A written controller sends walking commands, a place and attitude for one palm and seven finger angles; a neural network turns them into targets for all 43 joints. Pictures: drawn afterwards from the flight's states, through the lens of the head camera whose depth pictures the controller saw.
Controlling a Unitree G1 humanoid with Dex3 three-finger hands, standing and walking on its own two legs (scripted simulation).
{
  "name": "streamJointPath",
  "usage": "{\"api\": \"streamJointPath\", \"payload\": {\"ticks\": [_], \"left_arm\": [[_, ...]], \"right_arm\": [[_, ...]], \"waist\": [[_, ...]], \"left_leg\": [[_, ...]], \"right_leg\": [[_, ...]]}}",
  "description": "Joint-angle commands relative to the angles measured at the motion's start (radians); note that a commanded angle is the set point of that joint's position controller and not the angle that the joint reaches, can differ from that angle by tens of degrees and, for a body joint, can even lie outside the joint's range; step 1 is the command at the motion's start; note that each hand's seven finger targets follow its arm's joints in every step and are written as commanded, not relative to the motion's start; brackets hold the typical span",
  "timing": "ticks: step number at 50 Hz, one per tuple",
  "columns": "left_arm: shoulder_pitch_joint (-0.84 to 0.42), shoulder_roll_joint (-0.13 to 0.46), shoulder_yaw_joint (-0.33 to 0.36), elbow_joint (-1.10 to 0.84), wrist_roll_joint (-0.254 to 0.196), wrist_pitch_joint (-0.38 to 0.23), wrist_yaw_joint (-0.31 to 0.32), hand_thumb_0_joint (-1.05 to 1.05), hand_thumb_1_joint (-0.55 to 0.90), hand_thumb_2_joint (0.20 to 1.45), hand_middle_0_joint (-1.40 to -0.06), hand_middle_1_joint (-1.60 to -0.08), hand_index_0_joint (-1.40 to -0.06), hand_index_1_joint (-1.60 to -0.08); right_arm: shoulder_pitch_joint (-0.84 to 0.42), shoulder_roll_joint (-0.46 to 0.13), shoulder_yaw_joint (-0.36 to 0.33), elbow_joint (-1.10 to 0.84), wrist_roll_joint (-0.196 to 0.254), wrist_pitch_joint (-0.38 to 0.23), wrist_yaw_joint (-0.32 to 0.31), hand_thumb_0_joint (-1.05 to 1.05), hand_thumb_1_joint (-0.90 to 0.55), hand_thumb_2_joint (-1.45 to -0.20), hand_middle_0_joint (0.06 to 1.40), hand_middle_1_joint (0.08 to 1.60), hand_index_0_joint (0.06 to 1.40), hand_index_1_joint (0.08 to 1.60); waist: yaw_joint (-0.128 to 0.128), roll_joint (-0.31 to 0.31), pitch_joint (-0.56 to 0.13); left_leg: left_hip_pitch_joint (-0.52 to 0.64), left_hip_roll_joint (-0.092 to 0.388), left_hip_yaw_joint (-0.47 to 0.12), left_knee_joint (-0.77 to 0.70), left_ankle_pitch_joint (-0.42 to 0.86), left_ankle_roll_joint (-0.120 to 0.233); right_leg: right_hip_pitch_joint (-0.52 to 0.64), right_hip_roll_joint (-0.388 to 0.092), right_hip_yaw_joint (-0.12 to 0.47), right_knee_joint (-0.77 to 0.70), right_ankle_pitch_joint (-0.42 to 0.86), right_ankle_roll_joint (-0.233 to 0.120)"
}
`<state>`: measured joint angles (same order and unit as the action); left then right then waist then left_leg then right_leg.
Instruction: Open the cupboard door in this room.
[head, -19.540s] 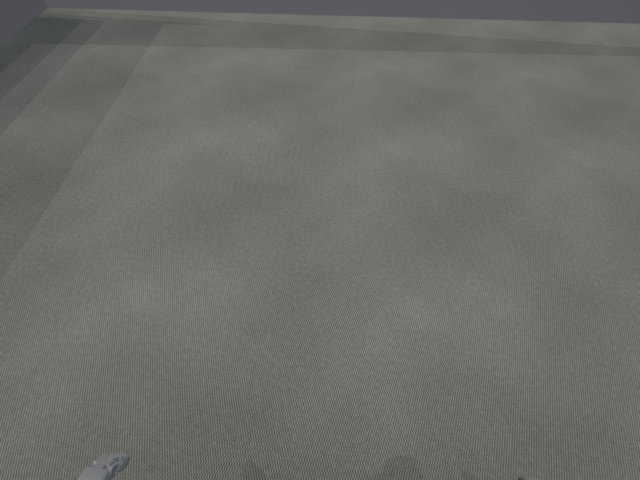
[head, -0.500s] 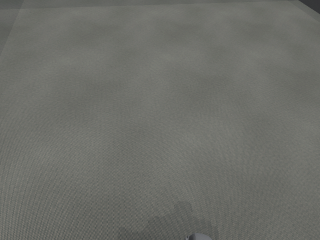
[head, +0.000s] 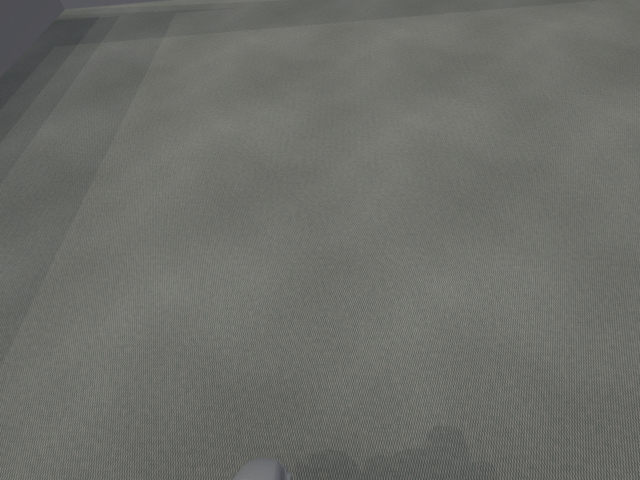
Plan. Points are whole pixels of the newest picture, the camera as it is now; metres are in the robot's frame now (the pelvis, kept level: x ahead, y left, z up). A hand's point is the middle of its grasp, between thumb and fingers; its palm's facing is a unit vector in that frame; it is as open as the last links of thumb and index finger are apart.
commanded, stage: turn or walk to find it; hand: left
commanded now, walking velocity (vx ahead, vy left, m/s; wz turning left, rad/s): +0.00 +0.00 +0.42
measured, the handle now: out of the picture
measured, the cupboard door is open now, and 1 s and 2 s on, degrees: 0 0 0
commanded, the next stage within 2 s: stand and wait in 0.24 s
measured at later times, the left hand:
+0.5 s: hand out of the picture +0.01 +0.27 -0.17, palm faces +0.24 -0.94 -0.24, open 7.4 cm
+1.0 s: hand out of the picture -0.05 +0.18 -0.15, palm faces +0.45 -0.86 -0.26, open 7.4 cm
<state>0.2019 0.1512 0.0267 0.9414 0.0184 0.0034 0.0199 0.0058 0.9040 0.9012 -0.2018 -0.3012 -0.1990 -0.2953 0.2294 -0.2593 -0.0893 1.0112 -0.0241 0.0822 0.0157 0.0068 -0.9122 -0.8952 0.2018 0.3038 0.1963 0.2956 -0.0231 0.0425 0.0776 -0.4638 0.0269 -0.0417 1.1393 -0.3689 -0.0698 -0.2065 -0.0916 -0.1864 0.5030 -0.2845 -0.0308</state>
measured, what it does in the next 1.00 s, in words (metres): steps on the spot, turning left: left foot, then right foot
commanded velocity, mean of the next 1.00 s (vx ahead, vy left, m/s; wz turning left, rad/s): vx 0.00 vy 0.00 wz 0.47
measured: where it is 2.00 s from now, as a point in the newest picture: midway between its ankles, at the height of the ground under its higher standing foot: outside the picture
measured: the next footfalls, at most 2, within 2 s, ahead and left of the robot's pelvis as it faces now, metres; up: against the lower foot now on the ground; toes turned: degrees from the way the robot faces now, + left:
left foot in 0.22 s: +0.01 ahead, +0.16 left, +0.00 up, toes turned +11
right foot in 0.70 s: +0.06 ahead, -0.09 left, +0.00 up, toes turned +14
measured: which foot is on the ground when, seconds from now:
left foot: up 0.00-0.20, down 0.22-0.70, up 0.72-1.00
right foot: down 0.00-0.22, up 0.24-0.68, down 0.70-1.00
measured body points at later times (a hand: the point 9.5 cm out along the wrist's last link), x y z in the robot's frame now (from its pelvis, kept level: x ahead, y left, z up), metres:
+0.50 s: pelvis -0.02 +0.05 +0.00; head +0.01 +0.07 +0.45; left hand -0.01 +0.32 -0.15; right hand +0.12 -0.17 -0.13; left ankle -0.03 +0.15 -0.74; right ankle +0.00 -0.11 -0.67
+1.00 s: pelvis -0.04 -0.02 +0.00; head +0.00 -0.03 +0.45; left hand -0.08 +0.23 -0.13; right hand +0.10 -0.25 -0.16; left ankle -0.15 +0.12 -0.65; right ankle +0.02 -0.10 -0.74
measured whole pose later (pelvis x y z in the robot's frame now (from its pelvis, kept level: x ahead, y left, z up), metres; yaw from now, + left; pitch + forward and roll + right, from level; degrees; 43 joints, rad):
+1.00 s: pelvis -0.04 -0.02 +0.00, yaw +27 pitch -1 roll +2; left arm 0.21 0.16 0.02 0.93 0.02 0.01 0.02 0.01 0.90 0.90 -0.20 -0.30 -0.20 -0.30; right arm 0.24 -0.27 -0.09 1.00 -0.03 0.09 0.02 0.01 -0.91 -0.90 0.20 0.30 0.20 0.30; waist -0.02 0.03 0.07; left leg -0.46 0.04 -0.04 1.14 -0.36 -0.08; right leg -0.22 -0.11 -0.21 0.50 -0.26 -0.02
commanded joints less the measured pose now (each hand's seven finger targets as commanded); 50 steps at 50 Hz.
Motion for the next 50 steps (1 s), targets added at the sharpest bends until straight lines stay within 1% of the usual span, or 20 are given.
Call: {"api": "streamJointPath", "payload": {"ticks": [1,5,7,9,10,11,12,13,15,18,28,31,33,34,35,36,37,38,41,50], "left_arm": [[0.062,0.228,0.063,-0.048,0.009,-0.017,0.015,0.000,0.900,0.900,-0.200,-0.300,-0.200,-0.300],[0.098,0.262,0.074,-0.024,0.014,-0.010,0.012,0.000,0.900,0.900,-0.200,-0.300,-0.200,-0.300],[0.084,0.271,0.076,-0.016,0.012,-0.006,0.009,0.000,0.900,0.900,-0.200,-0.300,-0.200,-0.300],[0.058,0.263,0.074,-0.017,0.001,0.000,0.007,0.000,0.900,0.900,-0.200,-0.300,-0.200,-0.300],[0.061,0.234,0.070,-0.028,-0.007,0.007,0.006,0.000,0.900,0.900,-0.200,-0.300,-0.200,-0.300],[0.058,0.166,0.053,-0.059,-0.012,0.013,0.000,0.000,0.900,0.900,-0.200,-0.300,-0.200,-0.300],[-0.007,0.157,0.040,-0.078,-0.004,0.024,0.005,0.000,0.900,0.900,-0.200,-0.300,-0.200,-0.300],[-0.031,0.164,0.039,-0.065,-0.004,0.034,0.008,0.000,0.900,0.900,-0.200,-0.300,-0.200,-0.300],[-0.035,0.176,0.050,-0.040,-0.003,0.036,-0.001,0.000,0.900,0.900,-0.200,-0.300,-0.200,-0.300],[-0.006,0.179,0.050,-0.020,-0.004,0.028,-0.011,0.000,0.900,0.900,-0.200,-0.300,-0.200,-0.300],[-0.092,0.160,0.043,-0.083,-0.010,0.028,-0.003,0.000,0.900,0.900,-0.200,-0.300,-0.200,-0.300],[-0.045,0.155,0.043,-0.081,-0.016,0.018,-0.002,0.000,0.900,0.900,-0.200,-0.300,-0.200,-0.300],[0.022,0.172,0.050,-0.065,-0.015,0.006,0.000,0.000,0.900,0.900,-0.200,-0.300,-0.200,-0.300],[0.070,0.211,0.058,-0.060,-0.009,-0.003,0.004,0.000,0.900,0.900,-0.200,-0.300,-0.200,-0.300],[0.093,0.300,0.076,-0.061,0.008,-0.012,0.014,0.000,0.900,0.900,-0.200,-0.300,-0.200,-0.300],[0.080,0.330,0.077,-0.077,0.004,-0.008,0.015,0.000,0.900,0.900,-0.200,-0.300,-0.200,-0.300],[0.025,0.293,0.074,-0.092,0.000,-0.005,0.017,0.000,0.900,0.900,-0.200,-0.300,-0.200,-0.300],[-0.040,0.261,0.074,-0.106,-0.002,-0.004,0.022,0.000,0.900,0.900,-0.200,-0.300,-0.200,-0.300],[-0.104,0.200,0.049,-0.127,-0.003,-0.012,0.012,0.000,0.900,0.900,-0.200,-0.300,-0.200,-0.300],[0.049,0.237,0.063,-0.073,0.008,-0.012,0.015,0.000,0.900,0.900,-0.200,-0.300,-0.200,-0.300]], "right_arm": [[-0.074,-0.032,0.004,-0.090,0.007,-0.028,-0.002,0.000,-0.900,-0.900,0.200,0.300,0.200,0.300],[-0.109,-0.017,0.020,-0.102,0.017,-0.046,-0.005,0.000,-0.900,-0.900,0.200,0.300,0.200,0.300],[-0.079,-0.021,0.021,-0.095,0.018,-0.051,-0.007,0.000,-0.900,-0.900,0.200,0.300,0.200,0.300],[-0.022,-0.041,0.018,-0.083,0.016,-0.061,-0.006,0.000,-0.900,-0.900,0.200,0.300,0.200,0.300],[0.013,-0.097,0.006,-0.076,0.012,-0.072,-0.006,0.000,-0.900,-0.900,0.200,0.300,0.200,0.300],[0.051,-0.195,-0.017,-0.077,0.005,-0.078,-0.012,0.000,-0.900,-0.900,0.200,0.300,0.200,0.300],[0.093,-0.233,-0.024,-0.062,0.008,-0.066,-0.018,0.000,-0.900,-0.900,0.200,0.300,0.200,0.300],[0.060,-0.194,-0.012,-0.056,0.004,-0.066,-0.027,0.000,-0.900,-0.900,0.200,0.300,0.200,0.300],[-0.032,-0.148,0.000,-0.079,0.003,-0.069,-0.039,0.000,-0.900,-0.900,0.200,0.300,0.200,0.300],[-0.051,-0.133,0.007,-0.092,0.008,-0.077,-0.038,0.000,-0.900,-0.900,0.200,0.300,0.200,0.300],[-0.010,-0.145,-0.015,-0.104,-0.001,-0.066,-0.027,0.000,-0.900,-0.900,0.200,0.300,0.200,0.300],[-0.038,-0.152,-0.022,-0.118,-0.003,-0.060,-0.025,0.000,-0.900,-0.900,0.200,0.300,0.200,0.300],[-0.054,-0.139,-0.025,-0.125,0.005,-0.057,-0.022,0.000,-0.900,-0.900,0.200,0.300,0.200,0.300],[-0.053,-0.106,-0.021,-0.134,0.012,-0.058,-0.019,0.000,-0.900,-0.900,0.200,0.300,0.200,0.300],[-0.039,-0.035,-0.011,-0.151,0.018,-0.060,-0.013,0.000,-0.900,-0.900,0.200,0.300,0.200,0.300],[-0.067,-0.059,-0.017,-0.170,0.011,-0.054,-0.016,0.000,-0.900,-0.900,0.200,0.300,0.200,0.300],[-0.060,-0.081,-0.026,-0.156,0.005,-0.040,-0.013,0.000,-0.900,-0.900,0.200,0.300,0.200,0.300],[-0.038,-0.078,-0.031,-0.137,0.002,-0.027,-0.009,0.000,-0.900,-0.900,0.200,0.300,0.200,0.300],[0.037,-0.056,-0.025,-0.086,-0.004,-0.018,0.007,0.000,-0.900,-0.900,0.200,0.300,0.200,0.300],[-0.060,-0.049,-0.006,-0.104,0.005,-0.019,0.006,0.000,-0.900,-0.900,0.200,0.300,0.200,0.300]], "waist": [[0.058,-0.209,-0.066],[0.083,-0.250,-0.108],[0.063,-0.245,-0.127],[0.022,-0.202,-0.152],[-0.002,-0.059,-0.176],[-0.023,0.235,-0.169],[-0.049,0.228,-0.156],[-0.036,0.165,-0.111],[-0.005,0.194,-0.064],[0.015,0.107,-0.086],[-0.011,0.116,-0.077],[0.012,0.129,-0.107],[0.050,0.092,-0.130],[0.070,-0.003,-0.158],[0.079,-0.269,-0.172],[0.087,-0.313,-0.132],[0.061,-0.222,-0.094],[0.033,-0.254,-0.055],[-0.015,-0.196,-0.022],[0.055,-0.212,-0.058]], "left_leg": [[-0.041,0.016,0.043,-0.160,-0.073,-0.009],[0.036,0.006,0.096,-0.369,-0.108,0.006],[0.112,-0.006,0.126,-0.479,-0.047,0.014],[0.264,-0.004,0.130,-0.687,0.145,0.029],[0.412,0.073,0.035,-0.768,0.302,0.057],[0.534,0.322,-0.287,-0.791,0.649,0.167],[0.455,0.392,-0.299,-0.796,0.763,0.250],[0.375,0.365,-0.241,-0.816,0.657,0.257],[0.360,0.275,-0.198,-0.803,0.635,0.240],[0.388,0.213,-0.129,-0.787,0.680,0.217],[0.324,0.206,-0.255,-0.787,0.534,0.241],[0.260,0.174,-0.288,-0.740,0.548,0.225],[0.157,0.126,-0.278,-0.678,0.450,0.179],[0.058,0.067,-0.234,-0.608,0.283,0.130],[-0.116,-0.068,-0.072,-0.391,-0.028,0.056],[-0.130,-0.087,-0.036,-0.175,-0.235,0.040],[-0.103,-0.052,-0.076,-0.034,-0.187,0.046],[-0.102,-0.030,-0.078,0.035,-0.142,0.047],[-0.087,-0.013,-0.022,0.124,0.009,0.020],[-0.064,0.028,0.041,-0.112,-0.054,-0.013]], "right_leg": [[0.125,-0.259,0.169,-0.160,0.373,-0.104],[0.179,-0.275,0.146,-0.084,0.531,-0.117],[0.157,-0.272,0.120,-0.045,0.529,-0.095],[0.085,-0.239,0.063,0.051,0.447,-0.028],[-0.048,-0.190,0.020,0.179,0.292,0.024],[-0.319,-0.052,-0.011,0.373,-0.219,0.099],[-0.318,-0.029,0.075,0.496,-0.383,0.099],[-0.295,-0.044,0.132,0.543,-0.334,0.092],[-0.342,-0.041,0.156,0.595,-0.223,0.100],[-0.331,-0.019,0.150,0.604,-0.140,0.110],[-0.251,0.017,0.162,0.366,-0.170,0.120],[-0.112,0.055,0.141,0.174,-0.123,0.108],[0.058,0.058,0.127,-0.027,0.050,0.101],[0.188,-0.018,0.188,-0.142,0.103,0.087],[0.290,-0.274,0.446,-0.211,0.108,0.000],[0.148,-0.415,0.544,-0.236,0.183,-0.104],[0.032,-0.385,0.476,-0.256,0.070,-0.128],[-0.038,-0.347,0.438,-0.282,-0.044,-0.108],[-0.052,-0.219,0.231,-0.239,0.049,-0.048],[0.099,-0.277,0.168,-0.204,0.172,-0.090]]}}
